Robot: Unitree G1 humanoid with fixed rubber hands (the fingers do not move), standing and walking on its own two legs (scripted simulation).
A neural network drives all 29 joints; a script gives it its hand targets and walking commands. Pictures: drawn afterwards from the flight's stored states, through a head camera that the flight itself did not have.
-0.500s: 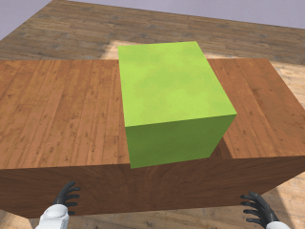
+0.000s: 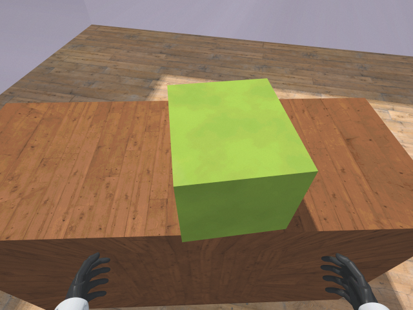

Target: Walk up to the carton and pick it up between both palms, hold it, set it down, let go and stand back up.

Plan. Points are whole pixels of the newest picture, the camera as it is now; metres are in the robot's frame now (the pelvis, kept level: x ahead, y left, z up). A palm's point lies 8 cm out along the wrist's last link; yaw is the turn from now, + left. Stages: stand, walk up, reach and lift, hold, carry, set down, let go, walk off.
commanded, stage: reach and lift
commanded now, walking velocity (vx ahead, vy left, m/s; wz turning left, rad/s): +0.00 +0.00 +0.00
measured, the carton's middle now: (226, 156) +0.43 -0.01 +0.04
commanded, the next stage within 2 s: none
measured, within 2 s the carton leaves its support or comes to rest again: neither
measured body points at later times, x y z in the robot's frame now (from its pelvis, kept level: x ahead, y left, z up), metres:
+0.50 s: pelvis -0.02 +0.01 +0.00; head -0.04 +0.02 +0.45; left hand +0.16 +0.23 +0.01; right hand +0.16 -0.25 +0.02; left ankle +0.00 +0.13 -0.75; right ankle -0.02 -0.10 -0.75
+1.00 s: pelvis -0.02 +0.00 +0.00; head -0.03 +0.00 +0.45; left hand +0.20 +0.20 +0.07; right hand +0.19 -0.24 +0.06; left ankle +0.00 +0.13 -0.75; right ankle -0.02 -0.10 -0.75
